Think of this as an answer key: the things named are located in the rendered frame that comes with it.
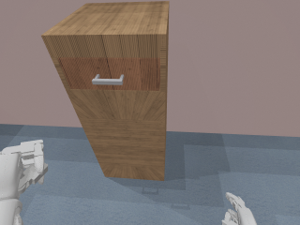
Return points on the left robot forearm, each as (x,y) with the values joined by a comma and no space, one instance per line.
(10,210)

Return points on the right robot hand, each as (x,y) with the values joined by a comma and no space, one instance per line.
(243,216)

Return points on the cabinet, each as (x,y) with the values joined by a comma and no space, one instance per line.
(126,128)

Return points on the handle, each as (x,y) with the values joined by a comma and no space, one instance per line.
(99,81)

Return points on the drawer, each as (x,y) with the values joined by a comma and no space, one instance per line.
(140,73)

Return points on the left robot hand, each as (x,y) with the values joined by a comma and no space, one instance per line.
(13,161)

